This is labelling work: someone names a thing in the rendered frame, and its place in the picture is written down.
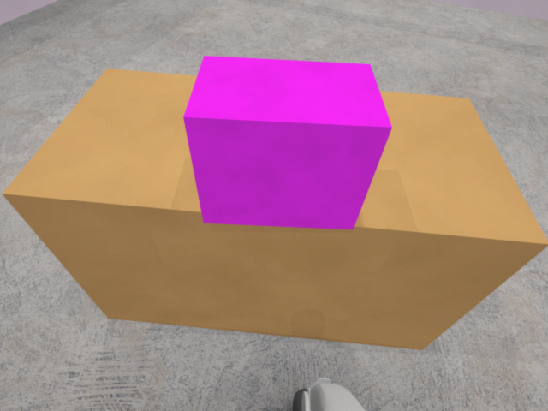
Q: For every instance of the carton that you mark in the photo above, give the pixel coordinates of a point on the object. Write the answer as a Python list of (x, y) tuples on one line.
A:
[(284, 143)]

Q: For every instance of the robot right thigh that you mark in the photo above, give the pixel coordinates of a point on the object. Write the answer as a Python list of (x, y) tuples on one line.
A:
[(329, 397)]

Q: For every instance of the pedestal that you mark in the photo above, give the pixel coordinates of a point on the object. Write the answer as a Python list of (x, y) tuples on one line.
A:
[(112, 194)]

